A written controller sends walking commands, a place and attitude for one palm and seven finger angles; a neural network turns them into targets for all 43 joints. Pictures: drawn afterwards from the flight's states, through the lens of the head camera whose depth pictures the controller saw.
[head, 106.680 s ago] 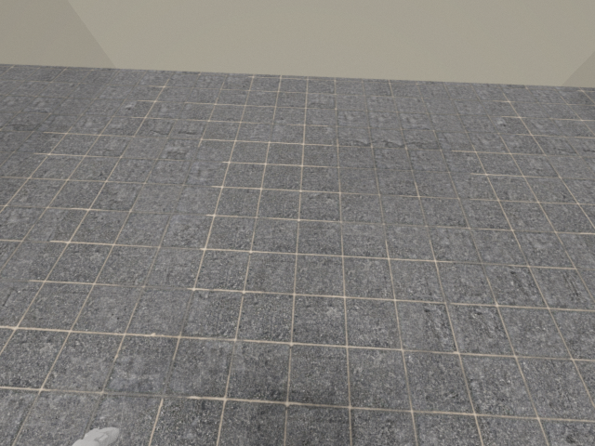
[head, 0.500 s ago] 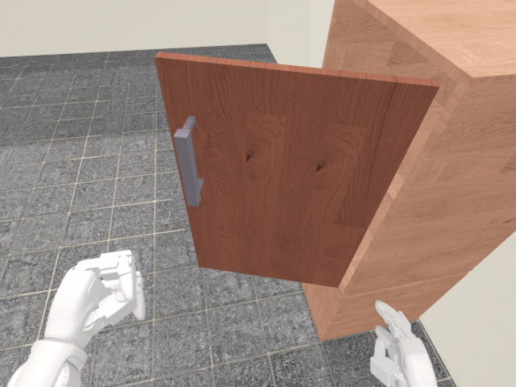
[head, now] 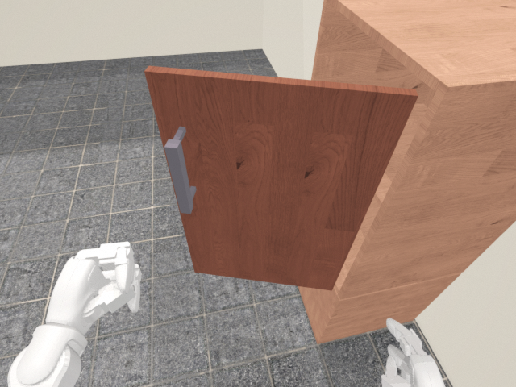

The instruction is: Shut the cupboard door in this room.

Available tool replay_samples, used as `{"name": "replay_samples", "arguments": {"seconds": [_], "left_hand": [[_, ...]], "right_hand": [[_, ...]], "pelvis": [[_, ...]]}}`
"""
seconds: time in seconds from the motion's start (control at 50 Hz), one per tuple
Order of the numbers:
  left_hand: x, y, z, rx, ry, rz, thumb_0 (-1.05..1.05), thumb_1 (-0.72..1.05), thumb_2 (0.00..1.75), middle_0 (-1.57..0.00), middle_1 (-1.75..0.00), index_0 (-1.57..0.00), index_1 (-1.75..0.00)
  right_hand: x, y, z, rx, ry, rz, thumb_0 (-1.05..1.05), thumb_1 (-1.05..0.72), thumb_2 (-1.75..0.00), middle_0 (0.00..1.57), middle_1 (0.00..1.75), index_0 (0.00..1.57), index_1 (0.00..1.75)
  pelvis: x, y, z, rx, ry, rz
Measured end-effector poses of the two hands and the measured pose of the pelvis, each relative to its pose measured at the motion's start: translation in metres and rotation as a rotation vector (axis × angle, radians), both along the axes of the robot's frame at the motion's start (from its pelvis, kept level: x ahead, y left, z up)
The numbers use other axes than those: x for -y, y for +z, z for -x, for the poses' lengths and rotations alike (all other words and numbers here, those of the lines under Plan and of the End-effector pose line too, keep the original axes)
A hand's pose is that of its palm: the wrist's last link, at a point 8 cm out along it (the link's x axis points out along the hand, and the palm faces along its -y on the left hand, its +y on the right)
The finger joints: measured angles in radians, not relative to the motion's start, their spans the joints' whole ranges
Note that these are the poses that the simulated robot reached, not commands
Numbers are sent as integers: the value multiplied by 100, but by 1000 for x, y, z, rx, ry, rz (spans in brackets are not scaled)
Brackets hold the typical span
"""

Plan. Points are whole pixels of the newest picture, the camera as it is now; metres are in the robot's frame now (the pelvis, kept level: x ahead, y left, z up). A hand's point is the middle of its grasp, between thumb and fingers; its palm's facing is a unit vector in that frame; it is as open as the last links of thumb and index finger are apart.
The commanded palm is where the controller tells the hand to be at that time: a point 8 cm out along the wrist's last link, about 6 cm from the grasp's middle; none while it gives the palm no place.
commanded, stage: raise the hand and make a fist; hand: left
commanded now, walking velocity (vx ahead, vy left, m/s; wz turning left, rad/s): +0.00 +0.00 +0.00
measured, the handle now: (184, 172) +0.45 +0.17 +0.09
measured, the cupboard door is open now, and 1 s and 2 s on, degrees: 70 70 69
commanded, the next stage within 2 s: bring the fist close to the handle in 0.08 s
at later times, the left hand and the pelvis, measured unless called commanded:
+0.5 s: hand (154, 262) +0.26 +0.17 +0.09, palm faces -0.05 -1.00 -0.06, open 3.1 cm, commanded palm +0.24 +0.22 +0.10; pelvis +0.00 -0.02 +0.00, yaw +0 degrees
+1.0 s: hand (173, 230) +0.32 +0.16 +0.09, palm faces -0.05 -1.00 -0.04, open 3.1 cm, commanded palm +0.30 +0.20 +0.10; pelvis +0.01 -0.02 +0.00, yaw +0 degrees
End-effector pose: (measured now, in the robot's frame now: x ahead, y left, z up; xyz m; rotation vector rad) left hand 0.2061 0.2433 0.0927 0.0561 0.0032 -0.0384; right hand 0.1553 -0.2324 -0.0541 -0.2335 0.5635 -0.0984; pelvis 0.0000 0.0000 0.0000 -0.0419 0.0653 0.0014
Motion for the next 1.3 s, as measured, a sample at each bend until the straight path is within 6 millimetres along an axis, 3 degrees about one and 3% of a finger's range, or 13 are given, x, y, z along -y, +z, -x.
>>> {"name": "replay_samples", "arguments": {"seconds": [0.28, 0.52, 0.7, 1.06, 1.3], "left_hand": [[13, 1, -2, -3, 3, -16, 2, 90, 90, -131, -149, -130, -150], [19, 2, -43, -5, -15, -6, 2, 90, 90, -131, -149, -130, -150], [26, 3, -61, 11, -15, 6, 2, 90, 90, -130, -149, -130, -150], [37, 4, -101, 24, -23, 21, 2, 90, 90, -130, -149, -130, -150], [50, 0, -125, 15, -27, 29, 2, 90, 90, -130, -149, -130, -150]], "right_hand": [[7, -4, -9, 13, 15, -22, 2, -91, -90, 20, 30, 20, 30], [21, -12, -4, -37, -18, -23, 2, -91, -90, 20, 30, 20, 30], [32, -14, -1, -59, -47, -12, 2, -91, -90, 20, 30, 20, 30], [23, -19, -4, -107, -53, -33, 2, -91, -90, 20, 30, 20, 30], [22, -23, 8, -168, -78, -39, 2, -91, -90, 20, 30, 20, 30]], "pelvis": [[14, -1, 0, -2, 9, -6], [23, 0, -5, -18, 2, -16], [23, 1, -10, -30, -6, -21], [19, 2, -15, -40, -11, -22], [15, 3, -15, -43, -25, -26]]}}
